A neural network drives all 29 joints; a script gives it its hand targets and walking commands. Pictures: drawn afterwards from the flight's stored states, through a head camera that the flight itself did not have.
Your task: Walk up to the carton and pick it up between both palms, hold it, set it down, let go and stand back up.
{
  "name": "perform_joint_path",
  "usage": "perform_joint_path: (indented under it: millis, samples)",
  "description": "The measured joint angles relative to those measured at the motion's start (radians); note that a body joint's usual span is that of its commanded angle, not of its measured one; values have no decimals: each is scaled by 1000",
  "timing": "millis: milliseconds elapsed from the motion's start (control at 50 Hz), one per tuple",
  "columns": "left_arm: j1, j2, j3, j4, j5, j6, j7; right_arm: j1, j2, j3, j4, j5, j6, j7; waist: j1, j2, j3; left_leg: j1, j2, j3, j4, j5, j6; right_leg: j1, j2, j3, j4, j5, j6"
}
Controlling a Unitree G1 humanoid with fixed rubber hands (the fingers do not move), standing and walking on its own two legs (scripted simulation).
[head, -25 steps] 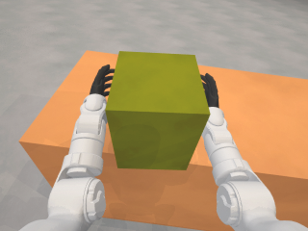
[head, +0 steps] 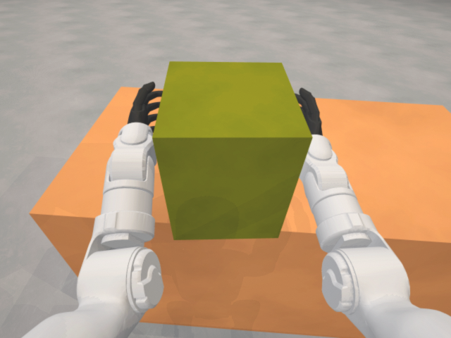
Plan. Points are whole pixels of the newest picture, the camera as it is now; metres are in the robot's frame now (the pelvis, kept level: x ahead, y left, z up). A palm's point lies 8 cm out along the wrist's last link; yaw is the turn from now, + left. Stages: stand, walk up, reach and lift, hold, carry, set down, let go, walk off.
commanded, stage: reach and lift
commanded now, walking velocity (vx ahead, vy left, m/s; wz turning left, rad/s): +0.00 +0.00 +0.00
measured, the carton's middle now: (226, 153) +0.39 -0.03 +0.15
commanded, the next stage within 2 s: hold in 1.52 s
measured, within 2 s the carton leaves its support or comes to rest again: neither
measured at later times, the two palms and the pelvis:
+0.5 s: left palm (122, 116) +0.39 +0.14 +0.24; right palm (304, 114) +0.39 -0.15 +0.24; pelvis +0.01 +0.01 +0.00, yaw +1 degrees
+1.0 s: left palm (126, 97) +0.40 +0.13 +0.27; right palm (314, 88) +0.40 -0.16 +0.28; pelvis +0.01 -0.01 +0.00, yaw +1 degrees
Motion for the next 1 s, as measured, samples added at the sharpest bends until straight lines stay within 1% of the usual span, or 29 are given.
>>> perform_joint_path:
  millis: [60,140,180,240,340,440,480,620,760,840,940,1000]
  samples:
    - [-18,17,9,4,-21,11,0,-38,4,-10,9,-11,21,-2,2,-5,-18,-10,-1,-8,-8,9,-3,-14,-1,-5,9,-2,-5]
    - [-58,38,24,39,-14,43,-18,-89,16,-54,46,-39,58,3,-3,-19,-31,-1,-6,-23,-26,19,-3,-10,-4,-15,12,-9,-9]
    - [-65,45,17,34,-11,64,-22,-97,19,-61,49,-37,70,3,-9,-24,-38,1,-7,-31,-27,20,-7,-5,-4,-20,11,-12,-9]
    - [-62,49,6,1,-8,94,-25,-94,11,-34,36,-2,81,-3,-19,-27,-37,12,-5,-39,-19,12,-10,15,-1,-25,5,-16,-7]
    - [-33,40,-2,-80,7,150,-37,-72,-12,47,-5,82,113,-18,-36,-28,-22,38,-6,-42,-3,-7,-5,53,-1,-25,-2,-21,0]
    - [14,26,-22,-173,14,208,-34,-51,-36,112,-49,152,152,-28,-38,-24,-16,45,-8,-36,18,-23,2,64,-1,-13,2,-25,7]
    - [27,22,-31,-203,12,228,-24,-51,-43,125,-62,171,168,-29,-38,-22,-18,41,-9,-33,26,-28,4,61,-1,-8,6,-25,9]
    - [17,14,-46,-238,0,291,17,-83,-59,110,-59,190,221,-12,-30,-18,-41,19,-10,-27,37,-30,5,33,-1,6,23,-28,9]
    - [-48,18,-22,-185,3,320,23,-149,-76,89,-15,186,270,-6,-27,-9,-66,10,-5,-31,26,-25,-3,15,7,11,30,-34,1]
    - [-63,24,-8,-170,-7,323,15,-173,-91,120,-19,209,302,-23,-27,4,-79,2,1,-37,23,-25,-8,7,15,11,28,-36,-4]
    - [-62,40,15,-167,-35,321,-10,-191,-103,168,-40,251,348,-60,-26,19,-91,-6,5,-43,26,-29,-12,0,21,11,30,-40,-7]
    - [-59,53,18,-167,-45,330,-17,-197,-100,184,-50,267,372,-85,-26,22,-99,-13,4,-46,26,-29,-13,-8,22,12,35,-44,-7]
